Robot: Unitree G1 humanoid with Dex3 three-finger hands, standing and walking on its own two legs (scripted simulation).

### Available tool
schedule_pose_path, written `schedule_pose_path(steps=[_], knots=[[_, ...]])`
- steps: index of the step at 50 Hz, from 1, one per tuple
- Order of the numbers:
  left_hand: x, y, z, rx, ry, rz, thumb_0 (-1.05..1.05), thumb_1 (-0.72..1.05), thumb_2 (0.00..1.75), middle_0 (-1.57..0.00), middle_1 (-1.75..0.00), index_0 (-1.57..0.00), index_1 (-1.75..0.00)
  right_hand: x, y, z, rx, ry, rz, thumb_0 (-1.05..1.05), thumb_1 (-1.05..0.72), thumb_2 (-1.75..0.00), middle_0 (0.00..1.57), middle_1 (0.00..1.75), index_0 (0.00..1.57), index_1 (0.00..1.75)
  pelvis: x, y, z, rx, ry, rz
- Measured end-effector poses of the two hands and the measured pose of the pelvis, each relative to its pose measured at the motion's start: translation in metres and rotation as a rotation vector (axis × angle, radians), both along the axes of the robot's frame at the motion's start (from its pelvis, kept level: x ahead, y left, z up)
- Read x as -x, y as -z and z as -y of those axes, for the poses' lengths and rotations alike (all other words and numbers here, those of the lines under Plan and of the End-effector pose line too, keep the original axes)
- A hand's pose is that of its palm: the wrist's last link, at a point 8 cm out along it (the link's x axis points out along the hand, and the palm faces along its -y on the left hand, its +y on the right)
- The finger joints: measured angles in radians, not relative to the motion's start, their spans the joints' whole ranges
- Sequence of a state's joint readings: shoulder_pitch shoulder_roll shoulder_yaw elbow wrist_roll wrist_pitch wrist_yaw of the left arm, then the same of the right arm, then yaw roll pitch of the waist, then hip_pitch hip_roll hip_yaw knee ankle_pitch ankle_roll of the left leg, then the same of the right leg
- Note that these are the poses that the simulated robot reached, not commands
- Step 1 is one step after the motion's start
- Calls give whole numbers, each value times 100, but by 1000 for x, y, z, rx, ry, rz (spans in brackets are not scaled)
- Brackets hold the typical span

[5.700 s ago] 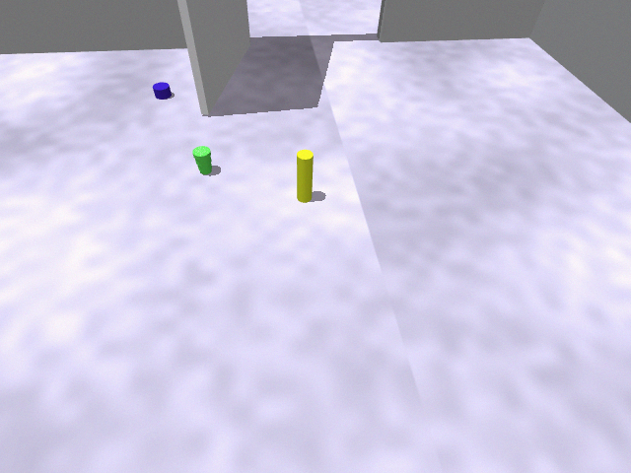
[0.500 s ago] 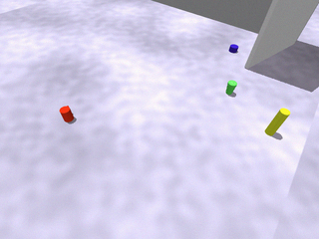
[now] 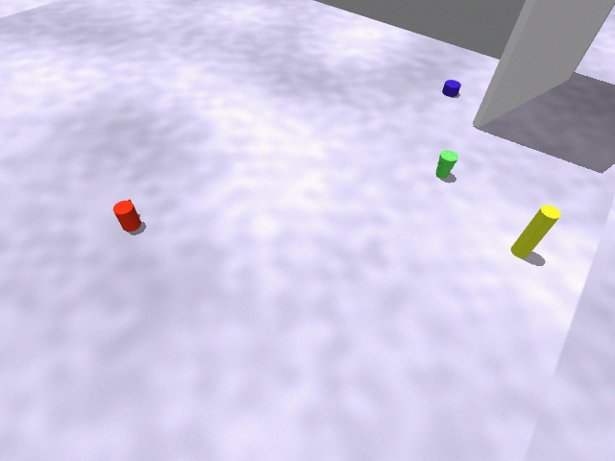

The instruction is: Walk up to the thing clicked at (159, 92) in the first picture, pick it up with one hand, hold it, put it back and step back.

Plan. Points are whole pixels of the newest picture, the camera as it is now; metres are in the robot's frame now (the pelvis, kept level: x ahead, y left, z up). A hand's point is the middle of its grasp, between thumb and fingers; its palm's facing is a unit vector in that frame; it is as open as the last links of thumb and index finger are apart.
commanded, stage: stand
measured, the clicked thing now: (451, 88) +2.31 -0.93 -0.75
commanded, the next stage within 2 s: walk up in 0.14 s
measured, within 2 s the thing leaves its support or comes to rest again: neither
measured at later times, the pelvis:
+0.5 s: pelvis -0.01 +0.01 -0.01, yaw -10 degrees
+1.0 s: pelvis -0.01 +0.01 -0.02, yaw -19 degrees
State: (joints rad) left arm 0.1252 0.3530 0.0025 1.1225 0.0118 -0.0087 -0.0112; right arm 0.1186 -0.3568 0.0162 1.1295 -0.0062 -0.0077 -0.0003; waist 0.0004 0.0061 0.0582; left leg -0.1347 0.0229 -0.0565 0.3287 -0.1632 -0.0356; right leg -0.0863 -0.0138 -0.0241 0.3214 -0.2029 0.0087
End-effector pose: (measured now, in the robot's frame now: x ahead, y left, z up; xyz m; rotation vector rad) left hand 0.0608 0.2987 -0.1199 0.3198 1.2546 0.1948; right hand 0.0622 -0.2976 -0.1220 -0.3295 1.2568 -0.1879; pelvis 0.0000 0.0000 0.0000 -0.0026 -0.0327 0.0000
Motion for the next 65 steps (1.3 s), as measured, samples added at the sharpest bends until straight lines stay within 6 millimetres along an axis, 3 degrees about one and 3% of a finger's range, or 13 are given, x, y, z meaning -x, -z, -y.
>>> schedule_pose_path(steps=[13, 21, 25, 31, 37, 44, 51, 58, 65], knots=[[-13, 1, -9, -12, 44, 15, 0, 90, 89, -21, -30, -21, -30, -11, -4, 5, 16, 62, 91, 0, -90, -90, 20, 30, 21, 30, 3, 6, -10, 7, 60, -1], [-39, 6, -25, -42, 131, 28, 0, 90, 89, -21, -30, -21, -30, 13, -10, 9, 56, 135, 122, 0, -90, -90, 20, 30, 21, 30, 9, 13, -18, -3, 137, 2], [-46, 3, -17, -42, 178, 30, 0, 90, 89, -21, -30, -20, -30, 32, -7, 17, 56, 157, 109, 0, -90, -90, 20, 30, 21, 30, 11, 14, -11, 7, 172, 6], [-44, 4, 2, -71, 244, 19, 0, 90, 89, -21, -30, -20, -30, 55, 14, 33, 35, 232, 85, 1, -90, -90, 20, 30, 21, 30, 15, 24, 1, 15, 220, 21], [-53, -3, 14, -61, 296, 24, 0, 90, 89, -21, -30, -21, -30, 73, 14, 23, 13, 260, 55, 1, -90, -90, 20, 30, 21, 30, 13, 17, -2, -8, 264, 4], [-83, 11, 11, -28, 317, 75, 0, 90, 89, -21, -30, -21, -30, 91, 13, 2, 36, 281, 47, 1, -90, -90, 20, 30, 21, 30, 11, 24, -15, -25, 293, 15], [-105, 7, 22, -14, 369, 101, 0, 90, 89, -21, -30, -21, -30, 101, 4, 2, 31, 309, 89, 1, -90, -90, 20, 30, 21, 30, 13, 19, -9, 3, 335, 10], [-105, 0, 37, -36, 421, 102, 0, 90, 89, -21, -30, -21, -30, 106, 12, 17, 24, 363, 112, 1, -90, -90, 20, 30, 21, 30, 16, 20, -3, 7, 360, 16], [-116, -4, 51, 1, 426, 115, 1, 90, 89, -21, -30, -21, -30, 114, 9, 7, 4, 372, 99, 1, -90, -90, 20, 30, 21, 30, 14, 13, -6, -9, 375, 21]])
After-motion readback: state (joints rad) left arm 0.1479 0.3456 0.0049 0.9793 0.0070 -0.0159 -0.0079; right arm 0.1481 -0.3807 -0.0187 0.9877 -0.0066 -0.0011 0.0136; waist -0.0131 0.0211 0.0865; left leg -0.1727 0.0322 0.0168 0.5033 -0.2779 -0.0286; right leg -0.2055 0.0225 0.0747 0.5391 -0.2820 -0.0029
